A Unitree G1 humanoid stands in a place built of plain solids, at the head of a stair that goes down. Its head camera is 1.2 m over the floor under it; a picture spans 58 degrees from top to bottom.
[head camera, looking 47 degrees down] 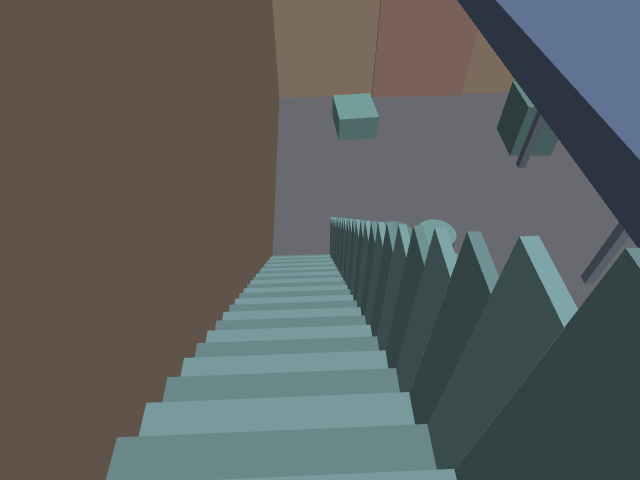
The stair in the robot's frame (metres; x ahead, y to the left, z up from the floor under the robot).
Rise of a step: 0.19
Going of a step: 0.20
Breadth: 1.10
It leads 2 degrees to the left of straight ahead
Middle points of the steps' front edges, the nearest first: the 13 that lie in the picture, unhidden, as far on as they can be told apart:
0.56 0.16 -0.38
0.76 0.17 -0.58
0.96 0.18 -0.77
1.16 0.19 -0.96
1.36 0.20 -1.15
1.57 0.21 -1.35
1.77 0.22 -1.54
1.97 0.22 -1.73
2.17 0.23 -1.92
2.37 0.24 -2.11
2.57 0.25 -2.31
2.78 0.26 -2.50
2.98 0.27 -2.69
